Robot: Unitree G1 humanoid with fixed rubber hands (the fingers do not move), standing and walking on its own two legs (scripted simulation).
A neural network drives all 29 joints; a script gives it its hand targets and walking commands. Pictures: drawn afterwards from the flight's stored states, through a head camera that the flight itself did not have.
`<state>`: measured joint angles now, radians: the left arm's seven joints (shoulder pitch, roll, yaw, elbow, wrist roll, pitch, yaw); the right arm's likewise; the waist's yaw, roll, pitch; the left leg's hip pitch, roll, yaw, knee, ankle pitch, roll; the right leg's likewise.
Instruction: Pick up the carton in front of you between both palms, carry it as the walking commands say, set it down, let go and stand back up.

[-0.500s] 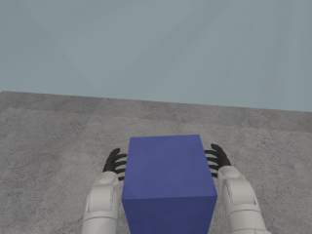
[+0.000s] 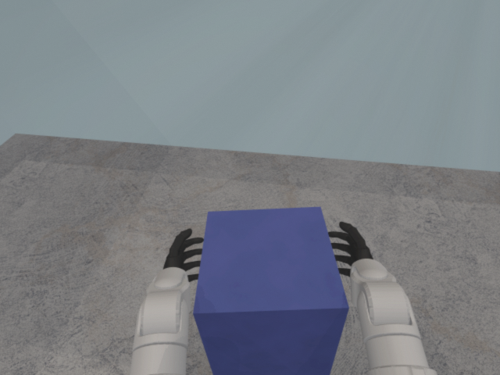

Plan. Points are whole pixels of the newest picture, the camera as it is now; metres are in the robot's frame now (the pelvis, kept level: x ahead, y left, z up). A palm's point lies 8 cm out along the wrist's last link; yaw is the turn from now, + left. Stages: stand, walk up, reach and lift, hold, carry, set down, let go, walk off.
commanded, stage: hold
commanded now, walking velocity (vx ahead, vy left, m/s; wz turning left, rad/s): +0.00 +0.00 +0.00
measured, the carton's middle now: (267, 295) +0.28 +0.00 -0.06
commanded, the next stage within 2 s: set down in 0.54 s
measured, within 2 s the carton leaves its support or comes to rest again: neither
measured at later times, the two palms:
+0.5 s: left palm (173, 290) +0.25 +0.14 +0.05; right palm (369, 274) +0.26 -0.16 +0.05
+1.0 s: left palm (188, 277) +0.31 +0.14 -0.04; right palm (346, 266) +0.32 -0.15 -0.04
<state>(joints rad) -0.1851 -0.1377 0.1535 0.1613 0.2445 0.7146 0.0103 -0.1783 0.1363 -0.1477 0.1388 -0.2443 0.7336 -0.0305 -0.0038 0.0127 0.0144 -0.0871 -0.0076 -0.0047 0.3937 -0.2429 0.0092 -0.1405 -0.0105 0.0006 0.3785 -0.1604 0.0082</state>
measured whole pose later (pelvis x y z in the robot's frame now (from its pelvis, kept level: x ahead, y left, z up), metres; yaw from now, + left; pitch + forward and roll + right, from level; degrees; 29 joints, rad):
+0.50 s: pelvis -0.04 -0.02 +0.00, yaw +2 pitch -9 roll +0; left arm -0.31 -0.16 0.28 0.34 0.32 0.71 -0.02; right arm -0.30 0.16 -0.27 0.31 -0.32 0.73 0.02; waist 0.00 0.02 0.01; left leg -0.07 -0.02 -0.07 0.44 -0.22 -0.01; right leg -0.11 0.03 0.04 0.43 -0.16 -0.01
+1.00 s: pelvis -0.03 -0.01 -0.02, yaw +3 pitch +6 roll +0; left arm -0.54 -0.21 0.49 0.56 0.44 0.38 -0.02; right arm -0.53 0.19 -0.50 0.54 -0.44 0.39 0.03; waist -0.02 0.02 0.07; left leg -0.47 -0.04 -0.09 0.65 -0.29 -0.01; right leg -0.50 0.04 0.06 0.63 -0.24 0.00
